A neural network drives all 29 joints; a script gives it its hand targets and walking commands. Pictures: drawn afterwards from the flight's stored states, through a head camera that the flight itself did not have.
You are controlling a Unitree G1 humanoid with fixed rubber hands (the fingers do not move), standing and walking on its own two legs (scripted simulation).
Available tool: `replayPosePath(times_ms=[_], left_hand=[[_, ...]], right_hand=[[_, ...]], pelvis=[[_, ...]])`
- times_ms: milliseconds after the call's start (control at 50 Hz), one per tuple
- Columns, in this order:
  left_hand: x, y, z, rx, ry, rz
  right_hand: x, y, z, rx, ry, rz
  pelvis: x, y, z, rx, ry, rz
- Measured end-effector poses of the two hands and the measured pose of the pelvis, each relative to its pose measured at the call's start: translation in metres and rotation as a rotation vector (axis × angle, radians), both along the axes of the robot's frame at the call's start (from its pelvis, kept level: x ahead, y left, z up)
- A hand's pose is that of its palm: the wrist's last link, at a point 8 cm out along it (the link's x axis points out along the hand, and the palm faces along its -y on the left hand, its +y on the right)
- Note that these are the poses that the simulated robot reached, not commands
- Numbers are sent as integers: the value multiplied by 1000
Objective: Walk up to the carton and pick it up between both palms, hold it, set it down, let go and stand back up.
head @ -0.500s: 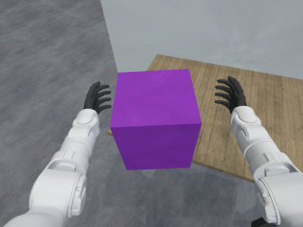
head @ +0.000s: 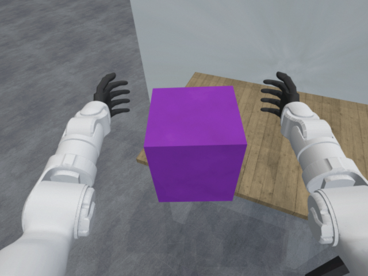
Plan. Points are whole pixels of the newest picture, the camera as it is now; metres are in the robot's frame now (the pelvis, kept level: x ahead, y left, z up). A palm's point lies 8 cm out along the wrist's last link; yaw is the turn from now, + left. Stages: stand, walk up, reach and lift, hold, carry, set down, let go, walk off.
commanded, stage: set down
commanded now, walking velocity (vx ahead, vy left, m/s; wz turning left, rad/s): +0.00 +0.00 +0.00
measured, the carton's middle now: (194, 146) +0.47 +0.00 +0.00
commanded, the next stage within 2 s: let go in 1.46 s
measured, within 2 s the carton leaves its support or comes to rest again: neither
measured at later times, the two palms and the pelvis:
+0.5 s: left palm (111, 147) +0.40 +0.19 +0.09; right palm (291, 148) +0.38 -0.21 +0.08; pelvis +0.01 -0.01 +0.00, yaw -2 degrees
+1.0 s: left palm (109, 177) +0.34 +0.19 +0.05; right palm (297, 181) +0.32 -0.21 +0.05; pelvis +0.02 +0.00 +0.00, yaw -2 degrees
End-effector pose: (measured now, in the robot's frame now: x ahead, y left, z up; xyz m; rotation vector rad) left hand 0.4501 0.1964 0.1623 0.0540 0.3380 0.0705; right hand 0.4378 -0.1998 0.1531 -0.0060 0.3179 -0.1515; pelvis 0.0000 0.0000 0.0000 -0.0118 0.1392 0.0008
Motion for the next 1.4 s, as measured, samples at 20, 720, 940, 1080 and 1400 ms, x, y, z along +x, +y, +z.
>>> replayPosePath(times_ms=[20,720,940,1080,1400], left_hand=[[-1,-1,-2,-2,-3,-5],[-74,-7,-89,-36,-27,-32],[-101,-5,-107,-34,-24,-35],[-118,-3,-114,-36,-28,-30],[-158,-5,-148,-47,-10,-5]], right_hand=[[-1,-3,-2,-2,-5,-4],[-78,-12,-86,-16,-42,-3],[-108,-15,-104,-31,-28,3],[-124,-14,-111,-29,-37,17],[-165,-9,-150,-22,8,21]], pelvis=[[1,1,0,0,-4,-1],[20,-7,3,7,-103,-31],[20,-2,2,5,-125,-40],[17,-1,1,4,-131,-39],[8,-4,-3,3,-144,-24]])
